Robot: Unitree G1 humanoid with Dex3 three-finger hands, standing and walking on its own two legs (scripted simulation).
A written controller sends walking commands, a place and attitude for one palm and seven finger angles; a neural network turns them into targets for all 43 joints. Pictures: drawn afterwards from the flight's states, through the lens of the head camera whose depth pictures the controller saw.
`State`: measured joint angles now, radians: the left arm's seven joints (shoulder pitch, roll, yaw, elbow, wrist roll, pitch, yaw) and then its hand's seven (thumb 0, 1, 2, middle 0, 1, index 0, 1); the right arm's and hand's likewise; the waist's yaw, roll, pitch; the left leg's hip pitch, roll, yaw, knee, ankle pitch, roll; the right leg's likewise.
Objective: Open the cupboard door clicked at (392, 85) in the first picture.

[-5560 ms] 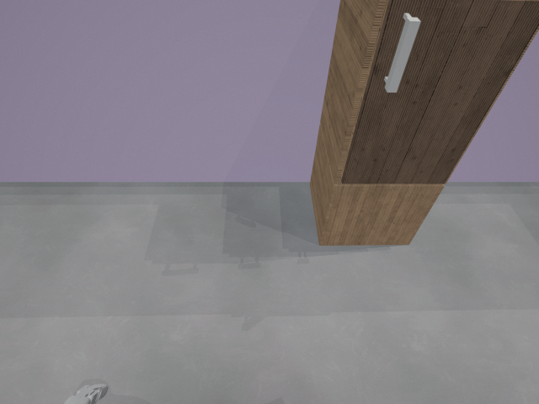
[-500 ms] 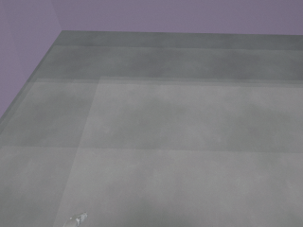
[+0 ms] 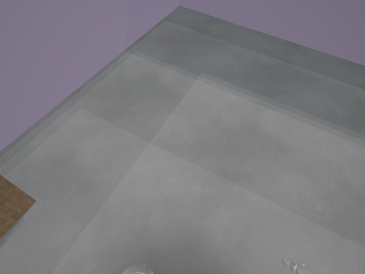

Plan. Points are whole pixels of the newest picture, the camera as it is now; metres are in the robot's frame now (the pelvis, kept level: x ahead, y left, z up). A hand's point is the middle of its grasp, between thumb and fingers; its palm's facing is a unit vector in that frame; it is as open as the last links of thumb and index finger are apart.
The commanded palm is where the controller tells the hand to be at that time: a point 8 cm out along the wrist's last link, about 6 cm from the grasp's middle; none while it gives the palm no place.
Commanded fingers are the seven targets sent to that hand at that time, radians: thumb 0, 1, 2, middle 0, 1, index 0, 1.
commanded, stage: turn to face it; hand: left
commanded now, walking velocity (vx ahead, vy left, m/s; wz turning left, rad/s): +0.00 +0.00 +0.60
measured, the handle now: out of the picture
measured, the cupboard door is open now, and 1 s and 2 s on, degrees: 0 0 0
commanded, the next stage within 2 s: take the last steps up to it in 1.74 s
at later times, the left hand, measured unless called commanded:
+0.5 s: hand out of the picture +0.09 +0.19 -0.12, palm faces +0.26 -0.92 -0.29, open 7.4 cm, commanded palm none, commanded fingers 0.00 0.90 0.90 -0.20 -0.30 -0.20 -0.30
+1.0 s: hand out of the picture -0.12 +0.19 -0.17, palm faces +0.60 -0.76 -0.26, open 7.4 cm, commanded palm none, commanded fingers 0.00 0.90 0.90 -0.20 -0.30 -0.20 -0.30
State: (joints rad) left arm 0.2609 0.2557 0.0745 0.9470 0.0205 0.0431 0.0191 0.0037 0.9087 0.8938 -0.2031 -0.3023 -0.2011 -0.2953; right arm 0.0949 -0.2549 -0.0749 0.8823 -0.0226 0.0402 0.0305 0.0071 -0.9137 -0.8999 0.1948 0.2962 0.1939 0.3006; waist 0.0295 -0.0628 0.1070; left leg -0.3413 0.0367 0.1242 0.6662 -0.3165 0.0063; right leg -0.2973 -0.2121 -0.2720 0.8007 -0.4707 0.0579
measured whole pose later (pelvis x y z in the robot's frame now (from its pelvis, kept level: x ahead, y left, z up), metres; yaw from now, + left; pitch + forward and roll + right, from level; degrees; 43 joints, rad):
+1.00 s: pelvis -0.02 -0.01 +0.00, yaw +35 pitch +0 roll +0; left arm 0.25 0.28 0.08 0.93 0.02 0.07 0.02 0.01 0.91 0.89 -0.20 -0.30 -0.20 -0.30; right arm 0.13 -0.24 -0.06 0.90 -0.02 0.03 0.03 0.01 -0.91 -0.90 0.20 0.30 0.20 0.30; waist 0.02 -0.07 0.09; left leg -0.31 0.02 0.08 0.65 -0.34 0.03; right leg -0.38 -0.17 -0.15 0.97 -0.54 0.07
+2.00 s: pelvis -0.04 -0.04 +0.02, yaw +63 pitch -1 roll -1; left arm 0.32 0.25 0.06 1.03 0.03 0.06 0.01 0.01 0.91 0.89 -0.20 -0.30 -0.20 -0.29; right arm 0.16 -0.19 -0.03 0.96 -0.03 0.02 0.00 0.01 -0.91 -0.90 0.20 0.30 0.20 0.30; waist 0.04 -0.05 0.04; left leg -0.19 0.01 0.06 0.54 -0.34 0.03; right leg -0.39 -0.11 -0.11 0.96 -0.49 0.04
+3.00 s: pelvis +0.05 +0.22 +0.01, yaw +66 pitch -1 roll -1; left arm 0.41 0.13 0.04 1.16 0.02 -0.02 0.01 0.01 0.91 0.89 -0.20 -0.30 -0.20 -0.29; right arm 0.14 -0.13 -0.03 1.01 -0.03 -0.05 0.00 0.00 -0.91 -0.90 0.20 0.30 0.20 0.30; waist 0.05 -0.04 0.06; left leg -0.32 0.05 0.16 0.59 -0.26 0.06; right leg -0.29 -0.08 -0.08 1.06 -0.50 -0.01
